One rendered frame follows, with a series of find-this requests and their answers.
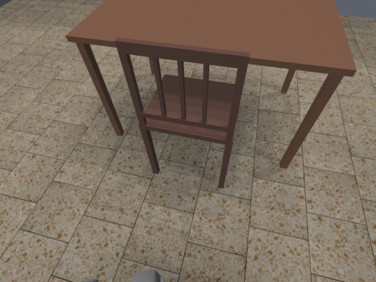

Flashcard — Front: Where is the left robot thigh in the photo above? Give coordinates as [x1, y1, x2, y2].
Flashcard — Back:
[131, 270, 165, 282]

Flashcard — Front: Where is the table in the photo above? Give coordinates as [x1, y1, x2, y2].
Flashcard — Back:
[66, 0, 357, 169]

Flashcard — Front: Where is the chair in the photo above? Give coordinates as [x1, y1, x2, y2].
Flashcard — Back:
[115, 38, 250, 189]

